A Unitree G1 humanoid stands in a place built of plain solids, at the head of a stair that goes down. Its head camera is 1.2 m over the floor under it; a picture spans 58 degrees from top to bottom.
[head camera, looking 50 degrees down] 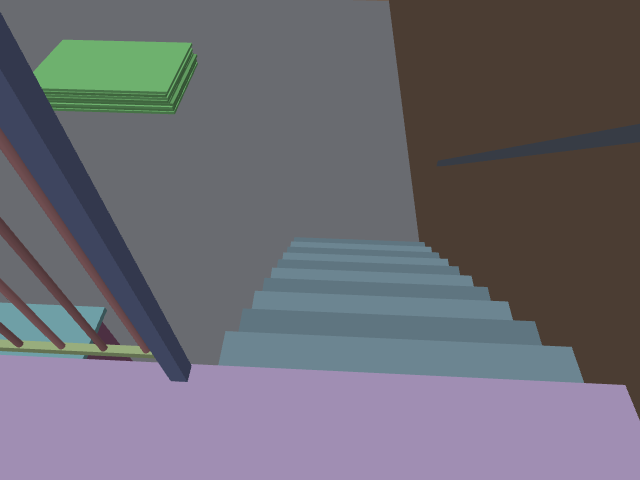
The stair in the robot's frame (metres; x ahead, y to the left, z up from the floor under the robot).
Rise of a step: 0.19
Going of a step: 0.21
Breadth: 1.21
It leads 3 degrees to the right of straight ahead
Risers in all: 11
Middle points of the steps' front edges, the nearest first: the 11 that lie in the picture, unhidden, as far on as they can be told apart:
0.50 -0.26 0.00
0.71 -0.27 -0.19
0.92 -0.28 -0.38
1.13 -0.29 -0.56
1.34 -0.30 -0.75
1.55 -0.31 -0.94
1.76 -0.32 -1.13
1.96 -0.33 -1.32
2.17 -0.34 -1.50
2.38 -0.35 -1.69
2.59 -0.36 -1.88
